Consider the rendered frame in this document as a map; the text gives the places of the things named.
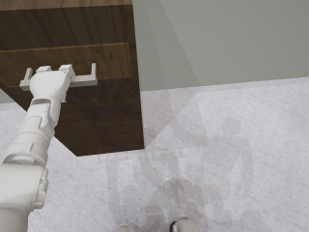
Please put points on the handle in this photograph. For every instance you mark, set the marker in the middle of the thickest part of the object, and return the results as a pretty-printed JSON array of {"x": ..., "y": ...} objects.
[{"x": 75, "y": 81}]

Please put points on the robot left upper arm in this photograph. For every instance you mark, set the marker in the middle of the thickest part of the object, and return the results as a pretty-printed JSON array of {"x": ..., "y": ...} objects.
[{"x": 23, "y": 189}]

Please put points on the drawer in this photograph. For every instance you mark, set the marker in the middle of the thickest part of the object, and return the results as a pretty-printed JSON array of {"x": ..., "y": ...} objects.
[{"x": 112, "y": 61}]

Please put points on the left robot forearm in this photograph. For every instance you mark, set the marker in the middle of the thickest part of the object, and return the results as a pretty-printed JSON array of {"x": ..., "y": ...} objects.
[{"x": 33, "y": 134}]

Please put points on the robot left hand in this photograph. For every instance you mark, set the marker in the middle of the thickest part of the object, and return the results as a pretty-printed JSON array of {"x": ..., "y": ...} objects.
[{"x": 55, "y": 84}]

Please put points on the left robot shin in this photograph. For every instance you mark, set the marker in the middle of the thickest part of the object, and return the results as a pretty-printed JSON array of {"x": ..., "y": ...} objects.
[{"x": 123, "y": 226}]

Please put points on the cabinet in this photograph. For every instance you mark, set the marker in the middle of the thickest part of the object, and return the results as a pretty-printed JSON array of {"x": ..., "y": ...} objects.
[{"x": 96, "y": 119}]

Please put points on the right robot thigh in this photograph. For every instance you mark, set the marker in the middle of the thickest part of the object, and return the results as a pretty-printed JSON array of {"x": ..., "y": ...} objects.
[{"x": 186, "y": 225}]

